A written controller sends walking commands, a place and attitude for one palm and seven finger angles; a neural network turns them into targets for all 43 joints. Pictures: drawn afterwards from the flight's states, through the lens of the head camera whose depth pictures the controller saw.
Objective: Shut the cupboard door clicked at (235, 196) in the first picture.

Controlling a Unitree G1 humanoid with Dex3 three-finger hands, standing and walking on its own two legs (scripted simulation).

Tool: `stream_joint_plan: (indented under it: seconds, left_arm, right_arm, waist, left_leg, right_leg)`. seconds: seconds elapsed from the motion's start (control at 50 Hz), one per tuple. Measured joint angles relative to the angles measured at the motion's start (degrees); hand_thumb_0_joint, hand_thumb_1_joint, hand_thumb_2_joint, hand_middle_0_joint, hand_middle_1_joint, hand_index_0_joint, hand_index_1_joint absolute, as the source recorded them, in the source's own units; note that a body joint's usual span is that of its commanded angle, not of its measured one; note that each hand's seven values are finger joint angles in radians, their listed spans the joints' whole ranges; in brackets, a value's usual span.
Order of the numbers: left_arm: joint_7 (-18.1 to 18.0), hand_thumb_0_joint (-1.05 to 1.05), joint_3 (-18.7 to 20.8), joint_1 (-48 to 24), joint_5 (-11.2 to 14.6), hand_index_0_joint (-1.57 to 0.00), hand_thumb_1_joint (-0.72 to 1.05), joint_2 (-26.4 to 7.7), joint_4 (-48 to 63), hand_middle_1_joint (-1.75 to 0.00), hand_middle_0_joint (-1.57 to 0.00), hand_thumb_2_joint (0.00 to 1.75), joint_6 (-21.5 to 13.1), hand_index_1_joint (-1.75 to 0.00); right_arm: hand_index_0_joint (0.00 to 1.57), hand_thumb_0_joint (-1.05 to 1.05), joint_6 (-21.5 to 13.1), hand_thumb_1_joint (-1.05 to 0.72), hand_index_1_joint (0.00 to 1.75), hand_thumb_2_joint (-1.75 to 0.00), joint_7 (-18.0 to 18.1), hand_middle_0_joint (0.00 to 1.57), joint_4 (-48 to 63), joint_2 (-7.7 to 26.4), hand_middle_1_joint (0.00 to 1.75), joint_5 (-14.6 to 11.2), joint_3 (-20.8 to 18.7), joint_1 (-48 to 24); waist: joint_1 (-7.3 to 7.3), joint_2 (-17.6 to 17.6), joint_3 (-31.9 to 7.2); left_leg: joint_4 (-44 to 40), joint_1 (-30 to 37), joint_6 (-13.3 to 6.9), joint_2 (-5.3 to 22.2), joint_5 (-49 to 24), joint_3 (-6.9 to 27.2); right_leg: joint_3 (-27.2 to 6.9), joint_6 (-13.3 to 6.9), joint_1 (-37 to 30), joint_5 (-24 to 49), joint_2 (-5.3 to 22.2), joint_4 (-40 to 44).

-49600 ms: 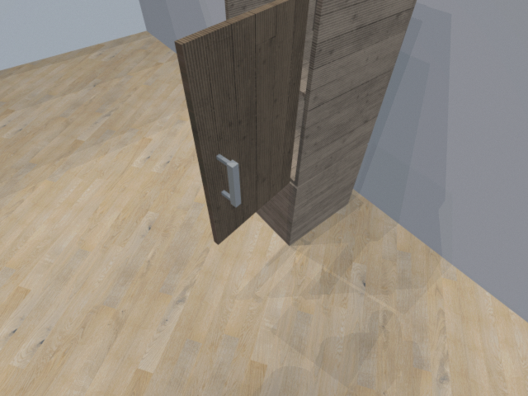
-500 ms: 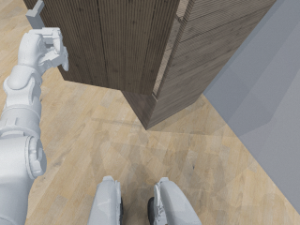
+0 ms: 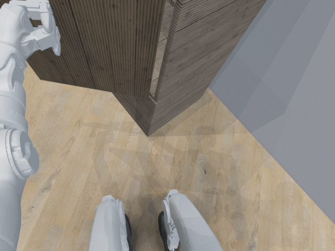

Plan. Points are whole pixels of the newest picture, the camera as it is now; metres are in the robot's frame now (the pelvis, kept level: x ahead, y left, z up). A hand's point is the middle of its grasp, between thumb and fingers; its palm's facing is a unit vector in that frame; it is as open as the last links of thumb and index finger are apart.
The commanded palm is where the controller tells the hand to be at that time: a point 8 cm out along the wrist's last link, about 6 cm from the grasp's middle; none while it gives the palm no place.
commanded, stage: push the door shut along its arc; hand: left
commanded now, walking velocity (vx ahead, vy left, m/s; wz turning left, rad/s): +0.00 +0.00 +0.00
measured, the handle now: (1, 19) +0.60 +0.27 +0.07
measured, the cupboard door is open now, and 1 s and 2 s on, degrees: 44 31 31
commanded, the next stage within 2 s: pull the fist back off the door in 0.46 s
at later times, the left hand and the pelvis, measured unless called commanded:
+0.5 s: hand (61, 28) +0.57 +0.16 +0.08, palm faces -0.30 -0.95 -0.04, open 3.5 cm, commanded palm +0.62 +0.13 +0.08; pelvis -0.01 -0.01 -0.02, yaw +0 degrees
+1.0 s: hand (77, 20) +0.60 +0.13 +0.08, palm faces +0.11 -0.99 -0.01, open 3.2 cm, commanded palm +0.57 +0.14 +0.08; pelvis +0.00 -0.01 +0.01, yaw +0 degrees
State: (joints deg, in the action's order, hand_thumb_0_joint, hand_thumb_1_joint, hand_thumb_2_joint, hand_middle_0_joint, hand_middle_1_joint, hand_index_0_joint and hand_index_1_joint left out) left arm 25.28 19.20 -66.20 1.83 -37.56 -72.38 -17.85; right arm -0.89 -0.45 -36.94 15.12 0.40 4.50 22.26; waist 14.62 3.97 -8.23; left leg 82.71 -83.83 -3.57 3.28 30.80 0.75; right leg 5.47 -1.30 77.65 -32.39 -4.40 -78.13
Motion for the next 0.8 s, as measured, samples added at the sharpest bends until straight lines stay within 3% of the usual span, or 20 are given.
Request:
stream_joint_plan:
  seconds: [0.24,0.58,0.62,0.68,0.74,0.8]
  left_arm:
    - [2.45,0.01,-4.98,-5.88,0.69,-1.31,0.86,-1.87,-1.33,-1.49,-1.30,0.94,3.61,-1.50]
    - [2.14,0.05,-9.60,-13.25,-0.16,-1.30,1.01,-3.00,-2.43,-1.49,-1.30,1.04,7.60,-1.50]
    - [-1.96,0.05,-6.48,-13.31,0.01,-1.30,0.98,-1.16,-2.45,-1.49,-1.30,1.03,8.16,-1.50]
    - [-14.79,0.04,-2.02,-13.74,-0.40,-1.32,0.89,2.80,-2.80,-1.49,-1.30,0.99,7.83,-1.50]
    - [-27.15,0.03,0.30,-13.71,-4.74,-1.32,0.83,5.14,-2.81,-1.50,-1.30,0.96,5.51,-1.50]
    - [-32.23,0.03,0.10,-12.65,-8.89,-1.31,0.84,4.64,-3.19,-1.49,-1.30,0.95,2.87,-1.50]
  right_arm:
    - [0.21,0.01,-2.50,-0.90,0.30,-0.90,1.20,0.21,-2.36,0.22,0.30,0.22,-0.34,-0.94]
    - [0.21,0.00,-6.88,-0.90,0.30,-0.90,2.58,0.20,-4.03,0.59,0.30,0.79,0.37,-3.25]
    - [0.21,0.00,-6.90,-0.90,0.30,-0.90,2.44,0.20,-3.18,0.38,0.30,1.58,0.50,-2.18]
    - [0.20,0.00,-6.53,-0.90,0.30,-0.90,0.68,0.20,-2.07,-0.36,0.30,3.43,0.73,-0.79]
    - [0.21,0.00,-5.80,-0.90,0.30,-0.90,-1.95,0.20,-1.41,-1.31,0.30,5.36,0.68,0.27]
    - [0.21,0.00,-4.39,-0.90,0.30,-0.90,-4.22,0.20,-1.22,-2.21,0.30,5.98,0.31,1.26]
  waist:
    - [0.02,-0.83,0.18]
    - [1.93,-1.31,0.77]
    - [1.45,-1.07,0.58]
    - [1.32,-1.08,0.52]
    - [2.35,-0.65,0.13]
    - [3.60,0.17,0.08]
  left_leg:
    - [1.18,-2.43,0.85,-0.29,-0.33,1.76]
    - [3.64,-6.31,0.86,-0.33,-0.86,2.64]
    - [3.62,-6.64,0.80,-0.21,-0.94,2.60]
    - [3.18,-6.79,0.80,-0.21,-1.28,2.37]
    - [2.71,-7.29,0.84,-0.37,-1.72,2.25]
    - [2.32,-7.16,0.92,-0.35,-1.81,2.08]
  right_leg:
    - [1.75,-0.93,1.79,-0.16,0.11,-0.95]
    - [2.70,-1.06,5.27,0.26,0.15,-3.14]
    - [2.64,-0.92,5.61,0.45,0.03,-3.01]
    - [2.41,-0.73,5.89,0.82,0.07,-2.71]
    - [2.30,-0.69,6.47,1.11,0.25,-2.47]
    - [2.12,-0.79,6.48,1.17,0.23,-2.22]
